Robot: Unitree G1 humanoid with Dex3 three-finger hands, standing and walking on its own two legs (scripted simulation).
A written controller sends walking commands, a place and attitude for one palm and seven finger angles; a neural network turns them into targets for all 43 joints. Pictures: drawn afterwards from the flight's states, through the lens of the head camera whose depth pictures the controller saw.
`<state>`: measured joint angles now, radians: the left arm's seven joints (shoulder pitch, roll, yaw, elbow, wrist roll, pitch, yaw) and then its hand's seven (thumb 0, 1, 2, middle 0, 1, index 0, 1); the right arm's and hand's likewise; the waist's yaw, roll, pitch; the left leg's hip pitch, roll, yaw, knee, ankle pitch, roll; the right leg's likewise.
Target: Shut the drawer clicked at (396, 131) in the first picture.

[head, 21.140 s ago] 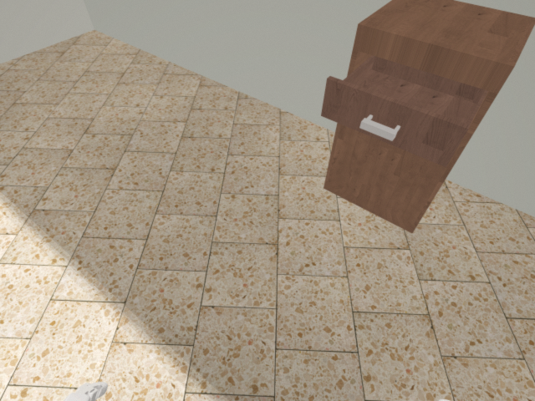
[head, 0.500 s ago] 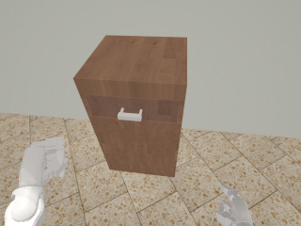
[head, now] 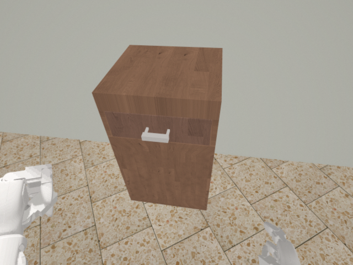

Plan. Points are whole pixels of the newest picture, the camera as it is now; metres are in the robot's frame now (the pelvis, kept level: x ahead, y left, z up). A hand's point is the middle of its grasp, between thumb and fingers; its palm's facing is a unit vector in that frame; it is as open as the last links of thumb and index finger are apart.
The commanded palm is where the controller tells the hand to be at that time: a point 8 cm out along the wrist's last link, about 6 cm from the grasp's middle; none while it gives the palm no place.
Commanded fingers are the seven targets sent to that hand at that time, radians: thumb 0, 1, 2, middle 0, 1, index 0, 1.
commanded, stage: step back with the hand held close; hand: left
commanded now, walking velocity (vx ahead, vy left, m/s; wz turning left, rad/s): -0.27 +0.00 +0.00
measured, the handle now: (156, 133) +0.62 +0.17 -0.12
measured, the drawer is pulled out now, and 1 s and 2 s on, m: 0.00 0.00 0.00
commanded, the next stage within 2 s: stop stepping back and stand still in 1.36 s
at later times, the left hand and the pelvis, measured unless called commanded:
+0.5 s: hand (30, 214) +0.15 +0.26 +0.15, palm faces +0.30 -0.81 -0.50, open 3.2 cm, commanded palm +0.08 +0.30 +0.17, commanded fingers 0.00 0.90 0.90 -1.40 -1.60 -1.40 -1.60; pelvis -0.05 +0.02 +0.00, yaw +0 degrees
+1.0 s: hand out of the picture +0.07 +0.26 +0.16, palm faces +0.38 -0.75 -0.54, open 3.2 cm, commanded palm +0.00 +0.30 +0.17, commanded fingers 0.00 0.90 0.90 -1.40 -1.60 -1.40 -1.60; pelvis -0.11 +0.01 -0.02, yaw +4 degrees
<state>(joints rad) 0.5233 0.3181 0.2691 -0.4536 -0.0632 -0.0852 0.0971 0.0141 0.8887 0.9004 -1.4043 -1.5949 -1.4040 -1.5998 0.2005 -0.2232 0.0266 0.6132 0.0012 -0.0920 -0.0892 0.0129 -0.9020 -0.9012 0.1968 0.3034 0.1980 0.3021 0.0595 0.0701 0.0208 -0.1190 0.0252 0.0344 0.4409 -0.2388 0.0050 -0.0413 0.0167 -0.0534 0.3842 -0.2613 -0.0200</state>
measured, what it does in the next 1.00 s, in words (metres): shifts its weight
